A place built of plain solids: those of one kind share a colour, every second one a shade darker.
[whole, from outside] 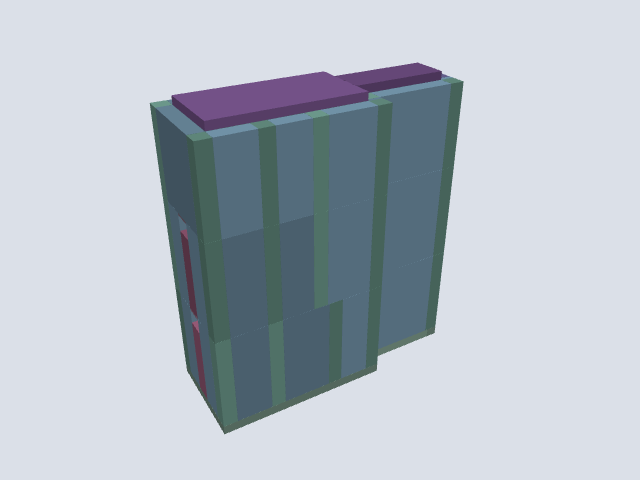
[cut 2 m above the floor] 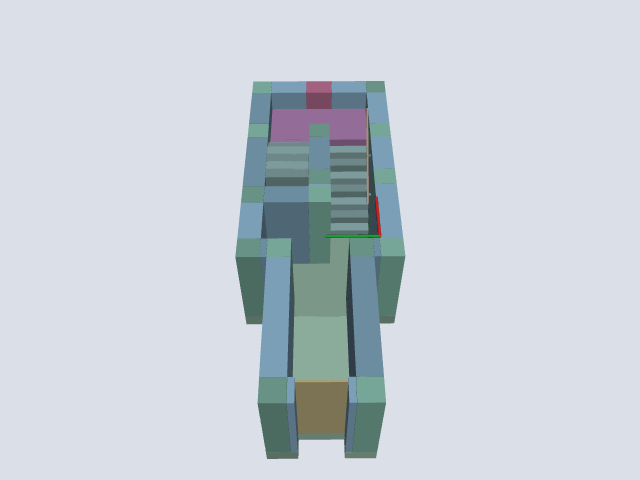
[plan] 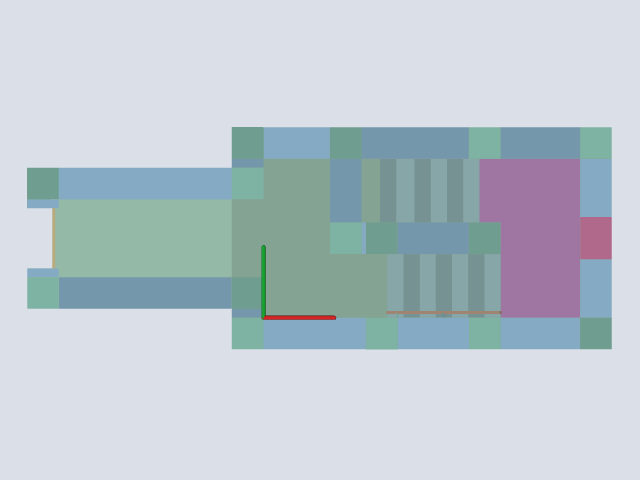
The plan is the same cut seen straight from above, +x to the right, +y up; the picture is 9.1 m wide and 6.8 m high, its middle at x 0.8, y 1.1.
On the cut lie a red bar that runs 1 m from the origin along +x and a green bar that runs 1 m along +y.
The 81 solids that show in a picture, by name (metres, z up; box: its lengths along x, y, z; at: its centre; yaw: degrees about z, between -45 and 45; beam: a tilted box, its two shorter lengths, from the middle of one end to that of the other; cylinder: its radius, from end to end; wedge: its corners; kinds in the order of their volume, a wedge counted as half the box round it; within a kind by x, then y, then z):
{
 "wall_1": {"box": [0.45, 0.13, 3.06], "at": [-3.12, 0.64, 1.53]},
 "wall_2": {"box": [0.45, 0.13, 3.06], "at": [-3.12, 1.61, 1.53]},
 "wall_3": {"box": [2.45, 0.45, 3.06], "at": [-1.68, 0.35, 1.53]},
 "wall_4": {"box": [2.45, 0.45, 3.06], "at": [-1.68, 1.9, 1.53]},
 "wall_5": {"box": [2.45, 0.45, 3.06], "at": [-1.68, 1.9, 4.58]},
 "wall_6": {"box": [2.45, 0.45, 2.61], "at": [-1.68, 1.9, 7.42]},
 "wall_7": {"box": [0.45, 0.13, 3.06], "at": [-0.23, 0.06, 1.53]},
 "wall_8": {"box": [0.45, 0.13, 3.06], "at": [-0.23, 2.19, 1.53]},
 "wall_9": {"box": [0.94, 0.45, 3.06], "at": [0.47, 2.48, 1.53]},
 "wall_10": {"box": [1.45, 0.45, 3.06], "at": [0.72, -0.23, 1.53]},
 "wall_11": {"box": [1.45, 0.45, 3.06], "at": [0.72, 2.48, 4.58]},
 "wall_12": {"box": [1.45, 0.45, 2.61], "at": [0.72, 2.48, 7.42]},
 "wall_13": {"box": [0.45, 0.9, 2.56], "at": [1.17, 1.8, 1.28]},
 "wall_14": {"box": [0.06, 0.45, 2.56], "at": [1.42, 1.12, 1.28]},
 "wall_15": {"box": [1.52, 0.45, 3.06], "at": [2.15, 2.48, 1.53]},
 "wall_16": {"box": [1.01, 0.45, 3.06], "at": [2.4, -0.23, 1.53]},
 "wall_17": {"box": [1.01, 0.45, 3.06], "at": [2.4, 1.12, 1.53]},
 "wall_18": {"box": [1.01, 0.45, 3.06], "at": [2.4, 2.48, 4.58]},
 "wall_19": {"box": [1.01, 0.45, 2.61], "at": [2.4, 2.48, 7.42]},
 "wall_20": {"box": [1.13, 0.45, 3.06], "at": [3.92, -0.23, 1.53]},
 "wall_21": {"box": [1.13, 0.45, 3.06], "at": [3.92, 2.48, 1.53]},
 "wall_22": {"box": [1.13, 0.45, 3.06], "at": [3.92, 2.48, 4.58]},
 "wall_23": {"box": [1.13, 0.45, 2.61], "at": [3.92, 2.48, 7.42]},
 "wall_24": {"box": [0.45, 0.83, 3.06], "at": [4.71, 0.41, 1.53]},
 "wall_25": {"box": [0.45, 0.83, 3.06], "at": [4.71, 0.41, 4.58]},
 "wall_26": {"box": [0.45, 2.25, 2.61], "at": [4.71, 1.12, 7.42]},
 "wall_27": {"box": [0.45, 0.83, 3.06], "at": [4.71, 1.84, 1.53]},
 "wall_28": {"box": [0.45, 0.83, 3.06], "at": [4.71, 1.84, 4.58]},
 "wallpost_1": {"box": [0.45, 0.45, 3.06], "at": [-3.12, 0.35, 1.53]},
 "wallpost_2": {"box": [0.45, 0.45, 3.06], "at": [-3.12, 1.9, 1.53]},
 "wallpost_3": {"box": [0.45, 0.45, 3.06], "at": [-3.12, 1.9, 4.58]},
 "wallpost_4": {"box": [0.45, 0.45, 2.61], "at": [-3.12, 1.9, 7.42]},
 "wallpost_5": {"box": [0.45, 0.45, 3.06], "at": [-0.23, -0.23, 1.53]},
 "wallpost_6": {"box": [0.45, 0.45, 3.06], "at": [-0.23, 0.35, 1.53]},
 "wallpost_7": {"box": [0.45, 0.45, 3.06], "at": [-0.23, 1.9, 1.53]},
 "wallpost_8": {"box": [0.45, 0.45, 2.61], "at": [-0.23, 1.9, 7.42]},
 "wallpost_9": {"box": [0.45, 0.45, 3.06], "at": [-0.23, 2.48, 1.53]},
 "wallpost_10": {"box": [0.45, 0.45, 3.06], "at": [-0.23, 2.48, 4.58]},
 "wallpost_11": {"box": [0.45, 0.45, 2.61], "at": [-0.23, 2.48, 7.42]},
 "wallpost_12": {"box": [0.45, 0.45, 2.56], "at": [1.17, 1.12, 1.28]},
 "wallpost_13": {"box": [0.45, 0.45, 3.06], "at": [1.17, 2.48, 1.53]},
 "wallpost_14": {"box": [0.45, 0.45, 3.06], "at": [1.68, -0.23, 1.53]},
 "wallpost_15": {"box": [0.45, 0.45, 3.06], "at": [1.68, 1.12, 1.53]},
 "wallpost_16": {"box": [0.45, 0.45, 3.06], "at": [1.68, 2.48, 4.58]},
 "wallpost_17": {"box": [0.45, 0.45, 2.61], "at": [1.68, 2.48, 7.42]},
 "wallpost_18": {"box": [0.45, 0.45, 3.06], "at": [3.13, -0.23, 1.53]},
 "wallpost_19": {"box": [0.45, 0.45, 3.06], "at": [3.13, 1.12, 1.53]},
 "wallpost_20": {"box": [0.45, 0.45, 3.06], "at": [3.13, 2.48, 1.53]},
 "wallpost_21": {"box": [0.45, 0.45, 3.06], "at": [3.13, 2.48, 4.58]},
 "wallpost_22": {"box": [0.45, 0.45, 2.61], "at": [3.13, 2.48, 7.42]},
 "wallpost_23": {"box": [0.45, 0.45, 3.06], "at": [4.71, -0.23, 1.53]},
 "wallpost_24": {"box": [0.45, 0.45, 3.06], "at": [4.71, -0.23, 4.58]},
 "wallpost_25": {"box": [0.45, 0.45, 2.61], "at": [4.71, -0.23, 7.42]},
 "wallpost_26": {"box": [0.45, 0.45, 3.06], "at": [4.71, 2.48, 1.53]},
 "wallpost_27": {"box": [0.45, 0.45, 3.06], "at": [4.71, 2.48, 4.58]},
 "wallpost_28": {"box": [0.45, 0.45, 2.61], "at": [4.71, 2.48, 7.42]},
 "floor_slab_1": {"box": [0.36, 0.58, 0.3], "at": [-3.17, 0.41, -0.15]},
 "floor_slab_2": {"box": [0.36, 0.58, 0.3], "at": [-3.17, 1.84, -0.15]},
 "floor_slab_3": {"box": [2.55, 2.0, 0.3], "at": [-1.72, 1.12, -0.15]},
 "floor_slab_4": {"box": [5.39, 3.15, 0.3], "at": [2.24, 1.12, -0.15]},
 "tread_slab_1": {"box": [0.26, 0.9, 2.67], "at": [1.78, 1.8, 1.34]},
 "tread_slab_2": {"box": [0.26, 0.9, 0.19], "at": [1.88, 0.45, 0.1]},
 "tread_slab_3": {"box": [0.26, 0.9, 2.48], "at": [2.01, 1.8, 1.24]},
 "tread_slab_4": {"box": [0.26, 0.9, 0.38], "at": [2.11, 0.45, 0.19]},
 "tread_slab_5": {"box": [0.26, 0.9, 2.29], "at": [2.24, 1.8, 1.15]},
 "tread_slab_6": {"box": [0.26, 0.9, 0.57], "at": [2.34, 0.45, 0.29]},
 "tread_slab_7": {"box": [0.26, 0.9, 2.1], "at": [2.47, 1.8, 1.05]},
 "tread_slab_8": {"box": [0.26, 0.9, 0.76], "at": [2.57, 0.45, 0.38]},
 "tread_slab_9": {"box": [0.26, 0.9, 1.91], "at": [2.7, 1.8, 0.95]},
 "tread_slab_10": {"box": [0.26, 0.9, 0.96], "at": [2.8, 0.45, 0.48]},
 "tread_slab_11": {"box": [0.26, 0.9, 1.72], "at": [2.93, 1.8, 0.86]},
 "tread_slab_12": {"box": [0.26, 0.9, 1.15], "at": [3.03, 0.45, 0.57]},
 "tread_slab_13": {"box": [0.26, 0.9, 1.34], "at": [3.26, 0.45, 0.67]},
 "landing_slab_1": {"box": [0.33, 0.9, 1.53], "at": [3.2, 1.8, 0.76]},
 "landing_slab_2": {"box": [1.13, 2.25, 1.53], "at": [3.92, 1.12, 0.76]},
 "roof_slab_1": {"box": [2.9, 1.1, 0.25], "at": [-1.45, 1.12, 8.85]},
 "roof_slab_2": {"box": [4.49, 2.25, 0.25], "at": [2.24, 1.12, 8.85]},
 "wall_sill_win_1": {"box": [0.45, 0.6, 2.53], "at": [4.71, 1.12, 1.26]},
 "wall_sill_win_2": {"box": [0.45, 0.6, 2.53], "at": [4.71, 1.12, 4.32]},
 "door_yard_leaf_1": {"box": [0.045, 0.85, 2.0], "at": [-2.97, 1.12, 1.0]},
 "rail_top_1": {"beam": [0.045, 0.045], "from": [1.75, 0.07, 1.09], "to": [3.36, 0.07, 2.43]}
}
